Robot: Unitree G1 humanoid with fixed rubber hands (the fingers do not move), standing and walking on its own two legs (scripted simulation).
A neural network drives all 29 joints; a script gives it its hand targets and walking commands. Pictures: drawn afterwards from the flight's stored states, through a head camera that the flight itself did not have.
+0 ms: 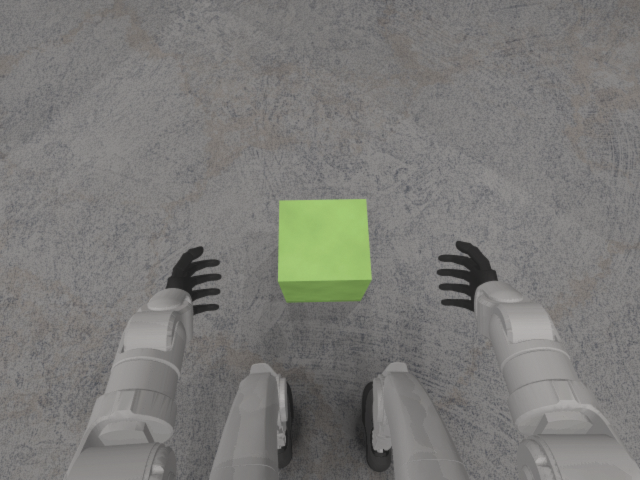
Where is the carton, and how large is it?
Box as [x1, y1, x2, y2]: [278, 199, 371, 302]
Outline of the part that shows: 365,199 279,201 278,282 287,302 360,300 371,279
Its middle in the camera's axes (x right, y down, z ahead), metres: +0.01 +0.05 +1.01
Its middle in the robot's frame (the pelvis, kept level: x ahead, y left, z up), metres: +0.54 +0.00 -0.55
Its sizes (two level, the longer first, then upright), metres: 0.210 0.200 0.250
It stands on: the floor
